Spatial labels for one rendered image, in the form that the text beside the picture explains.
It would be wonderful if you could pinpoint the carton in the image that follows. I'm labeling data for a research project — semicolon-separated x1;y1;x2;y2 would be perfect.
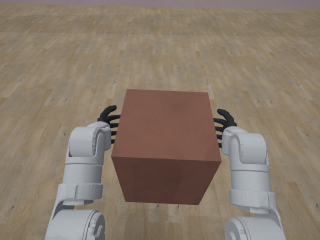
111;89;222;205

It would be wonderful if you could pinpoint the robot right forearm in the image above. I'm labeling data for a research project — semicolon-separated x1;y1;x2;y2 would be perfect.
221;126;287;240

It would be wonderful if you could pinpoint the left robot upper arm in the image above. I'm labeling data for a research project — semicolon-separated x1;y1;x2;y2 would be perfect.
46;209;105;240

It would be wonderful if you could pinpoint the right robot upper arm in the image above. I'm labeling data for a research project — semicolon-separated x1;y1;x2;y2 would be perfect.
224;216;286;240

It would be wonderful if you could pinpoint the left robot hand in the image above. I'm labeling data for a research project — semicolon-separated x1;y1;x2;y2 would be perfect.
97;105;121;144

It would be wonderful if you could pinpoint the right robot hand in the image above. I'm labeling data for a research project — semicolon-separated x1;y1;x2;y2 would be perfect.
213;109;237;148

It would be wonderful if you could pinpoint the robot left forearm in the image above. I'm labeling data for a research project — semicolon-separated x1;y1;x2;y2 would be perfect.
44;121;112;240

